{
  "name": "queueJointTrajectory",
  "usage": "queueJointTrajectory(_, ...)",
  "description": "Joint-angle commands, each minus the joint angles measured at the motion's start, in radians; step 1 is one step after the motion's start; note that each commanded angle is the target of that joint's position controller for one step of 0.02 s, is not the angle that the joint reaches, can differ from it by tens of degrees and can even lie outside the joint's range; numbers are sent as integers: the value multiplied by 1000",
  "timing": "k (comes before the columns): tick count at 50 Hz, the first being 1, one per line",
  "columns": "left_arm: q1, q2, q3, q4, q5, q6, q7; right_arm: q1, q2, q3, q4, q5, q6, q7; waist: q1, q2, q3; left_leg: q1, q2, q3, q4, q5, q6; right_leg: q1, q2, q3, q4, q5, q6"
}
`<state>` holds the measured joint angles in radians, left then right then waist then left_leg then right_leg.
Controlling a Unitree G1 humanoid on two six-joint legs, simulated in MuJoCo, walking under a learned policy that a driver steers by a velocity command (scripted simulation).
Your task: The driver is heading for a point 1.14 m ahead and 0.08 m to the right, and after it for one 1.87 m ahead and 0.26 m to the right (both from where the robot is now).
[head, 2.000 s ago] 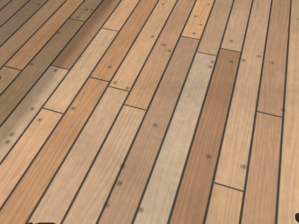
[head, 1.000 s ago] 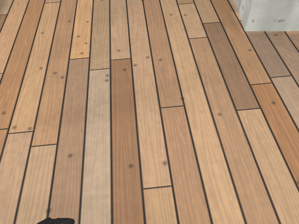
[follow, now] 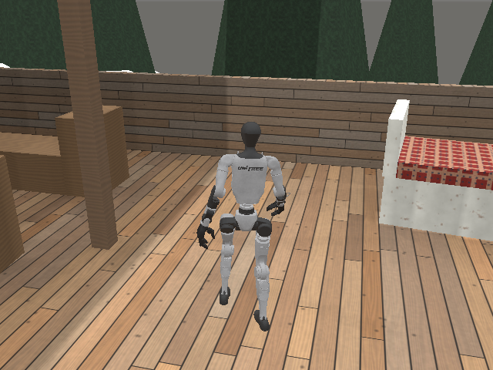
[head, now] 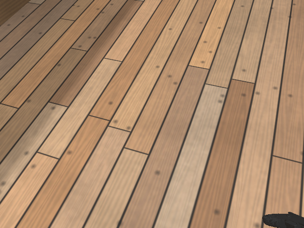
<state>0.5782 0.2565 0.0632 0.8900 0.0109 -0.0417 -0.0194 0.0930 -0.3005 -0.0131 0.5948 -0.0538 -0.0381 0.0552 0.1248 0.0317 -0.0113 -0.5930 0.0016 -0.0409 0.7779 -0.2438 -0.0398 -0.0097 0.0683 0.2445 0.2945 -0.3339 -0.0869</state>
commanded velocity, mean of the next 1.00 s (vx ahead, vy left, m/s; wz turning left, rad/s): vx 0.96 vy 0.00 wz -0.04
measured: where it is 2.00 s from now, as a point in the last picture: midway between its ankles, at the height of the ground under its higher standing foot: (218, 77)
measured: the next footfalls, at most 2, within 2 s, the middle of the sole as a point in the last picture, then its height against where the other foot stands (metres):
left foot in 0.12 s outside the picture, level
right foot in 0.54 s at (238, 212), level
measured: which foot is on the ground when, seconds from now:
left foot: up 0.00-0.10, down 0.12-0.54, up 0.56-0.98, down 1.00-1.00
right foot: down 0.00-0.12, up 0.14-0.52, down 0.54-0.98, up 1.00-1.00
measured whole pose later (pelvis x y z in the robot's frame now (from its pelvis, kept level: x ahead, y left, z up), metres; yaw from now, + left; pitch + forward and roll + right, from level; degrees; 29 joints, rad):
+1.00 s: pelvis +0.85 -0.18 -0.05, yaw -2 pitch -1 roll -2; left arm 0.45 0.25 0.03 0.92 0.03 -0.06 0.02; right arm 0.10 -0.30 -0.03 0.74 0.00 -0.02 0.06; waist -0.02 0.04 0.05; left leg -0.53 -0.06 0.16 0.68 -0.14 0.21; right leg 0.19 -0.01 -0.28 0.75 -0.30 0.01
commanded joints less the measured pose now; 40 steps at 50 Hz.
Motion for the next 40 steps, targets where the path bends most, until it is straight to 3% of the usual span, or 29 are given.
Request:
queueJointTrajectory(1, -52, 195, 50, -56, -3, -13, 11, -249, -42, -1, -141, 17, -25, 1, -4, -187, 96, 32, -62, 63, -161, 61, -12, -112, -161, 239, -124, 156, -146)
queueJointTrajectory(3, -102, 210, 54, -62, -9, -19, 14, -160, -70, -12, -118, 27, -31, -14, -69, -190, 55, 263, -72, 50, -233, 82, 6, -184, -174, 230, -62, 382, -105)
queueJointTrajectory(4, -133, 233, 58, -69, -12, -26, 13, -45, -106, -28, -80, 27, -33, -29, -131, -165, -8, 452, -89, 52, -254, 61, 24, -231, -160, 203, 52, 584, -75)
queueJointTrajectory(5, -168, 252, 64, -77, -17, -35, 7, 129, -155, -52, -26, 22, -37, -50, -223, -99, -106, 687, -64, 35, -265, 54, 47, -301, -103, 147, 268, 686, -42)
queueJointTrajectory(6, -190, 219, 55, -95, -21, -51, -1, 326, -230, -82, 6, 7, -38, -78, -318, -20, -231, 932, 90, -96, -272, -160, 80, -447, -36, 80, 556, 538, -22)
queueJointTrajectory(7, -130, 60, 15, -143, -50, -56, 5, 410, -307, -98, 16, -25, -38, -89, -290, 257, -389, 1105, 419, -598, -449, -664, 149, -662, 71, -34, 868, -157, -12)
queueJointTrajectory(8, -168, 107, 9, -151, -33, -35, 11, 296, -264, -92, 10, -17, -26, -90, -231, 222, -279, 921, 449, -802, -543, -754, 169, -745, -7, -95, 1010, -102, -21)
queueJointTrajectory(9, -237, 140, 18, -150, -7, -21, 5, 217, -172, -72, 4, -11, -23, -88, -214, 106, -138, 793, 407, -654, -522, -639, 165, -770, -65, -125, 1029, -10, -26)
queueJointTrajectory(10, -265, 135, 16, -145, 9, -13, -9, 212, -124, -61, 22, -8, -25, -82, -202, 30, -61, 702, 366, -494, -530, -467, 167, -762, -107, -144, 1005, 33, -22)
queueJointTrajectory(11, -289, 122, 15, -147, 19, -4, -23, 216, -106, -55, 40, -9, -30, -80, -188, 35, -11, 637, 329, -382, -555, -341, 160, -753, -130, -153, 985, 46, -15)
queueJointTrajectory(13, -343, 94, 5, -176, 27, 23, -46, 245, -78, -46, 88, 8, -50, -73, -166, 89, 68, 565, 292, -232, -602, -202, 147, -781, -169, -161, 967, 57, -3)
queueJointTrajectory(16, -455, 68, -13, -241, 29, 41, -67, 291, -42, -37, 141, 25, -75, -57, -150, 62, 103, 562, 283, -72, -634, 35, 136, -865, -183, -168, 967, 127, 0)
queueJointTrajectory(19, -552, 68, -36, -302, 28, 28, -78, 267, -55, -34, 170, 16, -95, -52, -107, 44, 155, 462, 233, 94, -707, 214, 135, -799, -152, -171, 752, 243, -2)
queueJointTrajectory(21, -644, 67, -53, -328, 31, 15, -90, 315, -77, -34, 205, 27, -96, -51, -127, -10, 192, 383, 209, 158, -802, 343, 147, -622, -98, -293, 525, 304, -24)
queueJointTrajectory(22, -671, 65, -59, -335, 31, 9, -91, 339, -110, -37, 226, 32, -93, -51, -128, -11, 199, 387, 224, 159, -824, 459, 165, -539, -78, -331, 462, 307, -39)
queueJointTrajectory(24, -628, 95, -54, -311, 40, 4, -74, 374, -187, -47, 265, 39, -84, -52, -85, 19, 126, 513, 234, 162, -686, 1005, 178, -386, -14, -392, 408, 244, -65)
queueJointTrajectory(25, -516, 127, -40, -282, 48, 2, -56, 376, -231, -54, 279, 35, -76, -55, -18, 54, 40, 542, 248, 158, -504, 1208, 176, -240, 17, -380, 406, 161, -74)
queueJointTrajectory(26, -305, 172, -18, -220, 51, 2, -34, 351, -261, -59, 282, 36, -65, -61, 94, 73, -82, 501, 248, 142, -247, 1230, 164, 0, 22, -329, 359, 128, -84)
queueJointTrajectory(27, -127, 248, 12, -164, 65, 0, -10, 329, -237, -52, 272, 40, -62, -60, 178, 68, -176, 318, 187, 136, 63, 966, 150, 275, -72, -230, 316, 91, -82)
queueJointTrajectory(28, -104, 347, 34, -151, 84, -12, 10, 419, -44, -15, 234, 41, -62, -43, 48, -219, -305, 25, 33, 97, 488, -205, 143, 516, -413, 159, 266, -156, -84)
queueJointTrajectory(29, -102, 355, 40, -185, 72, -15, 16, 437, -85, -27, 205, 83, -62, -55, 47, -199, -464, -72, -20, -69, 690, -222, 158, 501, -555, 523, 88, -217, -103)
queueJointTrajectory(30, -172, 281, 29, -160, 55, -19, 17, 306, -145, -47, 188, 78, -55, -59, 26, -83, -266, -134, 42, -66, 669, -73, 161, 335, -477, 363, 47, -155, -80)
queueJointTrajectory(31, -239, 217, 13, -147, 48, -30, 15, 291, -101, -36, 189, 71, -52, -51, -27, -84, -99, -135, 78, -36, 605, -11, 153, 164, -439, 223, 16, -49, -79)
queueJointTrajectory(32, -287, 175, 6, -142, 48, -39, 12, 298, -75, -33, 215, 61, -41, -42, -69, -68, -32, -94, 110, -37, 558, 12, 142, 49, -391, 108, -20, 21, -60)
queueJointTrajectory(34, -296, 118, -9, -124, 32, -54, 14, 359, -30, -31, 247, 41, -1, -23, -134, -110, 6, -11, 134, -28, 528, 22, 125, -87, -351, -48, -85, 72, -39)
queueJointTrajectory(37, -275, 75, -17, -78, 1, -83, 6, 230, 2, -34, 209, 34, 33, -6, -152, -79, 103, -129, 152, 1, 487, 83, 118, -102, -295, -252, -159, 236, 12)
queueJointTrajectory(40, -266, 50, -25, -55, 8, -99, 5, 80, 26, -17, 138, 41, 29, 9, -159, -119, 161, -133, 124, 87, 318, 249, 127, -147, -229, -441, -184, 517, 37)
Velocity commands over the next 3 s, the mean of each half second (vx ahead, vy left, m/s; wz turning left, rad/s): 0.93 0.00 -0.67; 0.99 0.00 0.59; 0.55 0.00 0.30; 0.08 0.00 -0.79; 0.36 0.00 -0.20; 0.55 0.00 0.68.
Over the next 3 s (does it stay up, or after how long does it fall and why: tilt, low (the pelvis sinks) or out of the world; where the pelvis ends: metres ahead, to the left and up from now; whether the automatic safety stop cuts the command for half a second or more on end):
stays up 1.71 -0.22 -0.01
